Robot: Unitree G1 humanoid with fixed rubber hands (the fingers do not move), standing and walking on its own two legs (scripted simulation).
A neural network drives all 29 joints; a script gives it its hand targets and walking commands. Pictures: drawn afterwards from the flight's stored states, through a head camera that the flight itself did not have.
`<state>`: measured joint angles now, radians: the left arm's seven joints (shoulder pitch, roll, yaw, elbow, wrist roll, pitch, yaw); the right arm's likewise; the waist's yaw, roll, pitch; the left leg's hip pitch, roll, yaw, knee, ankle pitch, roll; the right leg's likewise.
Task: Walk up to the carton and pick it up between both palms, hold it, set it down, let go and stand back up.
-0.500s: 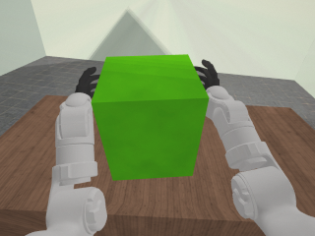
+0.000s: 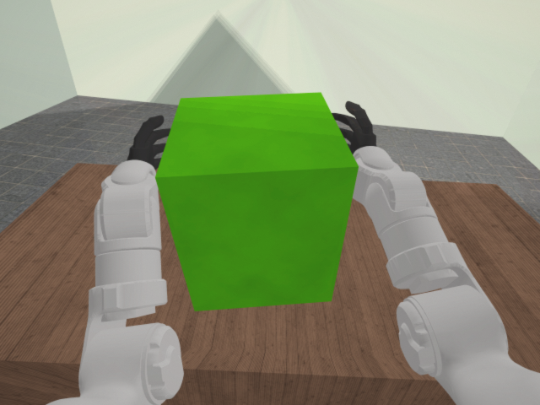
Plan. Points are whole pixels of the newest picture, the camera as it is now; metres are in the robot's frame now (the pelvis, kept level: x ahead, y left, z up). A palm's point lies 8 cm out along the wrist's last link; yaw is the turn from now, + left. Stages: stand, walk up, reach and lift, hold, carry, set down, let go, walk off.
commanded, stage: hold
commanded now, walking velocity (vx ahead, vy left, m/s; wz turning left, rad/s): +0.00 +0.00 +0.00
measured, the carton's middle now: (257, 201) +0.37 +0.01 +0.20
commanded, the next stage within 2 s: none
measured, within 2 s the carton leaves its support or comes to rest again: neither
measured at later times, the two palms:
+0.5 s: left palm (143, 167) +0.36 +0.16 +0.26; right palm (361, 154) +0.37 -0.14 +0.28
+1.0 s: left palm (144, 168) +0.36 +0.16 +0.26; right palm (361, 154) +0.37 -0.14 +0.28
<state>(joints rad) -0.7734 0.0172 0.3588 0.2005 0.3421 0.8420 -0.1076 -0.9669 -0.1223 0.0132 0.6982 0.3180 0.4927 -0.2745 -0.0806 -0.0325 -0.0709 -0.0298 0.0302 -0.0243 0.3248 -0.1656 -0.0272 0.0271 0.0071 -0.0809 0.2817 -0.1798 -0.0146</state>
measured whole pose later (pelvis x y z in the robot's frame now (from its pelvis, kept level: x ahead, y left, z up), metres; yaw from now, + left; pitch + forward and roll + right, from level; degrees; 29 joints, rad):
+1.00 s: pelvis +0.00 +0.00 +0.00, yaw +0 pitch -7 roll -1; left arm -0.79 0.02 0.36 0.22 0.34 0.84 -0.10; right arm -0.98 -0.13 0.02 0.72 0.33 0.49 -0.27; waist -0.08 -0.03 -0.07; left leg -0.03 0.03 -0.02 0.33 -0.17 -0.03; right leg 0.02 0.01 -0.08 0.28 -0.18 -0.01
